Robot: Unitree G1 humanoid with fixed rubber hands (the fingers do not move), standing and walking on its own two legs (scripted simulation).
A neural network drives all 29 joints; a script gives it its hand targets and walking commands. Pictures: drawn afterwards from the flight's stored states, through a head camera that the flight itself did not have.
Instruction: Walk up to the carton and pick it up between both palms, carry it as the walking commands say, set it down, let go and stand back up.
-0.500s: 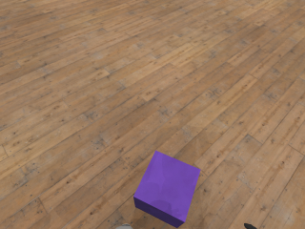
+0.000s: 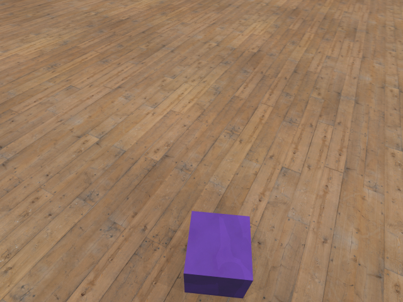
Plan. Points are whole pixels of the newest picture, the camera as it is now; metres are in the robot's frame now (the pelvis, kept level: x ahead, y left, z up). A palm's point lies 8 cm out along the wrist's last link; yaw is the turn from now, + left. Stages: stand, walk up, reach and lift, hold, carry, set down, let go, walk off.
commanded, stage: walk up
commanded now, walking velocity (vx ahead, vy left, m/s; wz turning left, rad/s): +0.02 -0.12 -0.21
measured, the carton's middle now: (217, 254) +0.49 -0.07 -0.65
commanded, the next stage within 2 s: none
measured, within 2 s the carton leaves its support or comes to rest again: neither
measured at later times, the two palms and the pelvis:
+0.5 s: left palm out of the picture +0.05 +0.24 -0.13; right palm out of the picture -0.05 -0.24 -0.13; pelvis -0.02 +0.00 +0.01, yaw -3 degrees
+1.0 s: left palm out of the picture +0.01 +0.10 -0.14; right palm out of the picture +0.00 -0.31 -0.16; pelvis +0.03 -0.10 +0.00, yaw -3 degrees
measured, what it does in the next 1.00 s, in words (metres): steps to the right: left foot, then right foot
